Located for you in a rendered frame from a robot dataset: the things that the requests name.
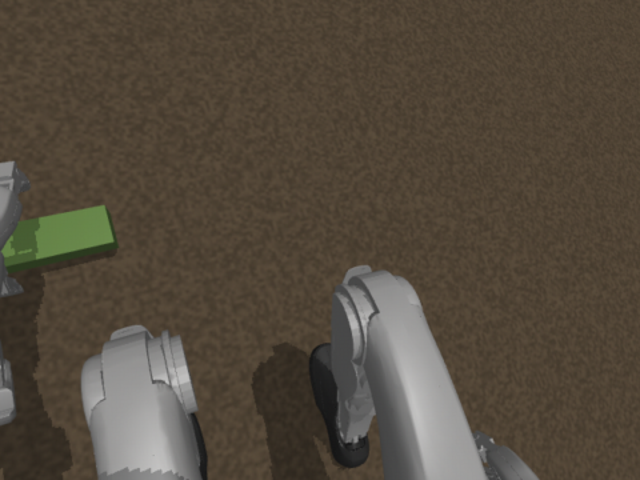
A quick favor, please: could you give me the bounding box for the small box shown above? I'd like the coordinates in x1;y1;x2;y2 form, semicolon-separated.
1;205;119;274

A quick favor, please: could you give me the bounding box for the right robot foot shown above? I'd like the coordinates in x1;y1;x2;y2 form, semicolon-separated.
309;343;369;468

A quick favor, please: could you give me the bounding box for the left robot foot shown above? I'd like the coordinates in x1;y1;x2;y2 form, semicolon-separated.
190;412;208;480

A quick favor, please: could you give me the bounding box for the left robot arm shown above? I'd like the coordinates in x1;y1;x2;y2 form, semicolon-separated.
0;251;16;426

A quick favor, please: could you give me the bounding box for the right robot hand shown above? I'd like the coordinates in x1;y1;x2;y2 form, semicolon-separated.
472;431;539;480

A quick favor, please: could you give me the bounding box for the left robot hand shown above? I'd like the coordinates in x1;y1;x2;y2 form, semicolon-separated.
0;161;31;297

